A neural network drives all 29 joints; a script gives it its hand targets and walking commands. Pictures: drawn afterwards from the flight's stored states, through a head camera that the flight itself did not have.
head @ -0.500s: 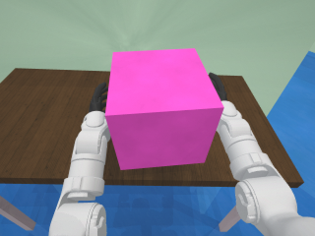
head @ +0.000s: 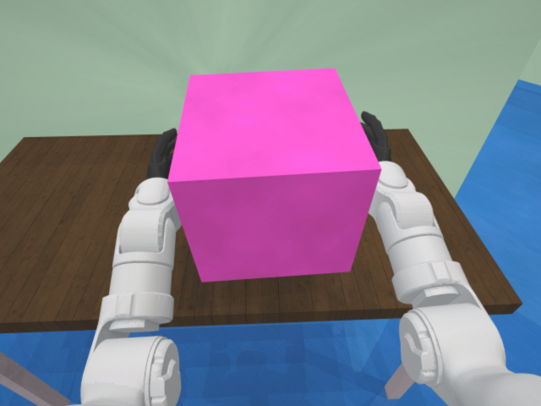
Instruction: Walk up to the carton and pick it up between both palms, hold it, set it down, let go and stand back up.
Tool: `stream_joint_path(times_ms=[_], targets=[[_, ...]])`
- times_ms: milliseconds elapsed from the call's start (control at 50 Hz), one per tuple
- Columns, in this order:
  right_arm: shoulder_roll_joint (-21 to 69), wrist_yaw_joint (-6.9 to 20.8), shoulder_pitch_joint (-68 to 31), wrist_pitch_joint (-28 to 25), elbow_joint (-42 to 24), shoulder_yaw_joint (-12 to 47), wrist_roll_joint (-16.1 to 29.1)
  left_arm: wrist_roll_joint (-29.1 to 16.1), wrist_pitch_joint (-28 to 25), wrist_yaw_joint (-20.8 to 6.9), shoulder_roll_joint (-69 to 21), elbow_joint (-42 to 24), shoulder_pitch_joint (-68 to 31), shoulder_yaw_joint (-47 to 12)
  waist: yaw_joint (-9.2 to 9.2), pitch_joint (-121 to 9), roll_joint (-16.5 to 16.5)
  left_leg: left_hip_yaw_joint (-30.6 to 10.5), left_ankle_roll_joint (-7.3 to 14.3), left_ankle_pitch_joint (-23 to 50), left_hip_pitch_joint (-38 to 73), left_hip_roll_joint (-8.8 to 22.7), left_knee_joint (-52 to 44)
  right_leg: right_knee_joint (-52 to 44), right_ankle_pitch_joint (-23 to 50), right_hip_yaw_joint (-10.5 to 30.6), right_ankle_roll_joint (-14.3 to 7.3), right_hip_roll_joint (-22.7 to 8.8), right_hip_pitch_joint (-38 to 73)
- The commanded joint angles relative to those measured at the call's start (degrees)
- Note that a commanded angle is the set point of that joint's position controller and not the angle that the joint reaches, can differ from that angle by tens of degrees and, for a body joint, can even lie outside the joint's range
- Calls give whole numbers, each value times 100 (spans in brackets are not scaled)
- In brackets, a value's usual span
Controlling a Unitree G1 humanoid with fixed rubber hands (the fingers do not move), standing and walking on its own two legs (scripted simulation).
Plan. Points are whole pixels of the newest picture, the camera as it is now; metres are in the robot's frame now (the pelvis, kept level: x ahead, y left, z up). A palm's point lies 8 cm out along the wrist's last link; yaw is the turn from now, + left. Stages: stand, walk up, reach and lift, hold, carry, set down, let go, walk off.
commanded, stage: reach and lift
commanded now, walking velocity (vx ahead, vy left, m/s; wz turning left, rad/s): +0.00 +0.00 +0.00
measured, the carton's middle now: (269, 172) +0.40 -0.01 +0.17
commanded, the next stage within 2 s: hold in 0.84 s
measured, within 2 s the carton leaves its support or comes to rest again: neither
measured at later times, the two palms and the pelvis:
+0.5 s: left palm (151, 173) +0.38 +0.15 +0.19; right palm (373, 154) +0.38 -0.16 +0.21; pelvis +0.00 +0.01 +0.00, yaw +0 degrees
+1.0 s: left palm (147, 171) +0.37 +0.15 +0.21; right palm (378, 146) +0.37 -0.16 +0.22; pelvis +0.00 +0.00 +0.00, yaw +0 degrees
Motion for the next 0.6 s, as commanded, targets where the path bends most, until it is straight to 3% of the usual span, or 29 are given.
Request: stream_joint_path(times_ms=[0, 120, 160, 220, 340, 360, 400, 560, 580], targets=[[4051, 631, -4809, -310, -2003, 2380, 690, -637, -409, -908, -3608, -1568, -4973, -2845, -17, -3344, 30, -329, -144, 982, 1280, -480, -158, -122, 1201, 419, 226, 436, 994], [4075, 613, -5090, -228, -2271, 2377, 786, -743, -300, -930, -3690, -1665, -5162, -2985, -111, -3510, 58, -332, -187, 1039, 1381, -453, -127, -129, 1152, 382, 208, 472, 1024], [4077, 608, -5035, -166, -2156, 2414, 847, -699, -273, -904, -3633, -1778, -5202, -2913, -62, -3321, 118, -359, -183, 1038, 1390, -448, -134, -137, 1026, 400, 208, 462, 887], [4028, 616, -4999, -88, -2158, 2367, 929, -788, -210, -883, -3754, -1897, -5296, -3063, -153, -3432, 262, -410, -289, 1216, 1512, -395, -111, -126, 988, 359, 179, 514, 795], [3906, 669, -5167, -45, -1990, 2264, 917, -715, -80, -873, -3716, -1719, -5378, -2912, -103, -3315, 290, -404, -298, 1040, 1481, -366, -166, -193, 631, 318, 139, 528, 702], [3931, 671, -5173, -53, -2056, 2262, 974, -798, -81, -859, -3817, -1859, -5382, -3039, -152, -3461, 383, -431, -364, 1310, 1625, -327, -105, -171, 779, 314, 135, 542, 680], [3864, 665, -5229, 6, -1924, 2228, 959, -669, -6, -875, -3707, -1528, -5245, -2814, -90, -3129, 227, -409, -283, 1087, 1497, -349, -160, -243, 593, 324, 141, 519, 633], [3885, 670, -5207, 89, -1861, 2227, 1013, -714, 83, -861, -3748, -1753, -5403, -2865, -131, -3234, 310, -420, -292, 1082, 1473, -351, -154, -225, 573, 316, 114, 537, 653], [3896, 656, -5205, 67, -2083, 2319, 1077, -767, 104, -861, -3788, -1924, -5339, -2947, -135, -3455, 309, -420, -311, 1316, 1573, -349, -95, -192, 831, 308, 115, 553, 757]])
